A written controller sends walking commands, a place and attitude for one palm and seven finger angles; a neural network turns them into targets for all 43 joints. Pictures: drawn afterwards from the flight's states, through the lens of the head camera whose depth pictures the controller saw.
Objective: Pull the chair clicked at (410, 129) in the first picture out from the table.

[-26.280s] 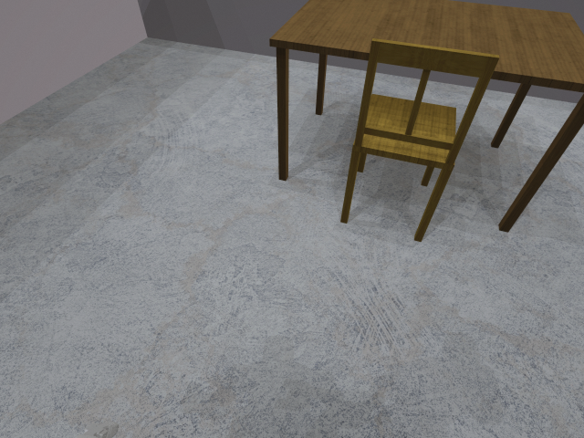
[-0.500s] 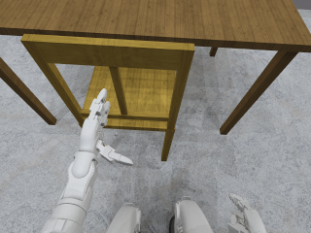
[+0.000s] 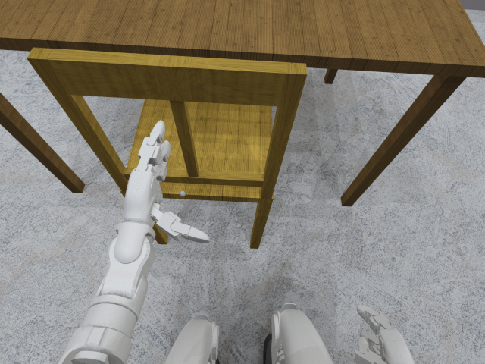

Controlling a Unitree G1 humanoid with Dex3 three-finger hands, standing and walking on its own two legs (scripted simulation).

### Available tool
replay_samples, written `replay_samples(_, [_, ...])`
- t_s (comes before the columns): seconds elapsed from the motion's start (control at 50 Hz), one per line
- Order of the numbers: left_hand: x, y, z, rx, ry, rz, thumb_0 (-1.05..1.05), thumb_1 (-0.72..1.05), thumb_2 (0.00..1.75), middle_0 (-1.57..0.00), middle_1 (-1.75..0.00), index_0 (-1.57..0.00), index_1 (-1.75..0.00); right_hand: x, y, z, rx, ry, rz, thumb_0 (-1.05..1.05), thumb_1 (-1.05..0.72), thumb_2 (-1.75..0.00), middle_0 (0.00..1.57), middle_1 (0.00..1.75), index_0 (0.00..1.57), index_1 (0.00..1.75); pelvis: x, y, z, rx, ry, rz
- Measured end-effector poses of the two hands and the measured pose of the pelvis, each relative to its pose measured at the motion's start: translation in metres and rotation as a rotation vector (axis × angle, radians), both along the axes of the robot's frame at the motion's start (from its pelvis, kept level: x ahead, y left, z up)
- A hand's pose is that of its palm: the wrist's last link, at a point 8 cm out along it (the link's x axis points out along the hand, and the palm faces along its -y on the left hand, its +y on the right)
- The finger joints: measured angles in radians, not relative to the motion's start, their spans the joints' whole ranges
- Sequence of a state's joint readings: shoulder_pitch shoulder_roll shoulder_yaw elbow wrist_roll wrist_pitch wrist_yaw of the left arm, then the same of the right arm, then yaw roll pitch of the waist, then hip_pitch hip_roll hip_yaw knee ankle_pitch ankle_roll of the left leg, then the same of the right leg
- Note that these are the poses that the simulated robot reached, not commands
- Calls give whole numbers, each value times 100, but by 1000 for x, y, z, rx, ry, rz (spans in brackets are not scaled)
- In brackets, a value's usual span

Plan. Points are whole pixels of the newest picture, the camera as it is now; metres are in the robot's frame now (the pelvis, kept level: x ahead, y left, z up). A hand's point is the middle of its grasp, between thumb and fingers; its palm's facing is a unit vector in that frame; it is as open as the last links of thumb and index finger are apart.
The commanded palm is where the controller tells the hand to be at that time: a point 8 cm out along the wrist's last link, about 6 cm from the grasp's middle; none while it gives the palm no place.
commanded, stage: push the fingers through the gap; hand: left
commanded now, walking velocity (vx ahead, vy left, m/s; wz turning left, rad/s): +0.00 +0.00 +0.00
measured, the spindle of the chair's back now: (187, 142) +0.50 +0.11 +0.00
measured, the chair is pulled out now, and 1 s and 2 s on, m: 0.00 0.00 0.00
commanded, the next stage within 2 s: hook a spindle and tug to test in 1.30 s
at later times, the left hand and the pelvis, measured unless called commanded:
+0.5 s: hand (192, 164) +0.44 +0.09 +0.02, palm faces -0.07 -1.00 -0.03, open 16.9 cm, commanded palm +0.42 +0.14 +0.03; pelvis +0.00 +0.00 +0.00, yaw -1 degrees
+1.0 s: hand (195, 144) +0.48 +0.09 +0.02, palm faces -0.04 -1.00 -0.02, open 16.9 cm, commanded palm +0.44 +0.14 +0.02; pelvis -0.01 +0.00 -0.01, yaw -1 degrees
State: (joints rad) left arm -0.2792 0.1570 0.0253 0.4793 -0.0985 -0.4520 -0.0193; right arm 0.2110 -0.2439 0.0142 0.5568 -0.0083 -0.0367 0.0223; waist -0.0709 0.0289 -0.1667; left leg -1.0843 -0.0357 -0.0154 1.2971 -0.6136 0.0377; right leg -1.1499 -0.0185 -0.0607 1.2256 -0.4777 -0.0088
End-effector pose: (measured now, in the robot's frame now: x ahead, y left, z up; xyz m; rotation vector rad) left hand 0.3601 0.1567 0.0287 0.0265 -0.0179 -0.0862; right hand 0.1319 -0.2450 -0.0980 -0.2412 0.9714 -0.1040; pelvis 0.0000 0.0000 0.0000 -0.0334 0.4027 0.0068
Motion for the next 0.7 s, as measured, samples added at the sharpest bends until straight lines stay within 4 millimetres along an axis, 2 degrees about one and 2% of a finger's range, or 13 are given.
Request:
replay_samples(0.18, [25, -6, -9, 9, 54, 12, -1, -50, 30, -6, -8, -7, -8, -19, -5, -4, 1, 54, -38, 1, -90, -90, 20, 30, 20, 30, 0, -1, 0, 6, 15, -11])
replay_samples(0.4, [50, -3, -5, 20, 26, 30, -1, -50, 30, -6, -8, -6, -8, -44, -11, -9, -6, 134, -63, 1, -90, -90, 20, 30, 20, 30, 2, -3, 0, 6, 31, -11])
replay_samples(0.58, [66, -15, -5, 0, 38, 29, -1, -50, 30, -6, -8, -6, -8, -57, -14, -10, -6, 165, -88, 1, -91, -90, 20, 30, 20, 30, 2, -3, 1, 9, 44, -19])
replay_samples(0.7, [74, -11, -2, 11, 19, 56, -1, -50, 30, -6, -8, -7, -8, -63, -14, -11, -1, 176, -96, 1, -91, -90, 20, 30, 20, 30, 1, -4, 0, 13, 47, -25])
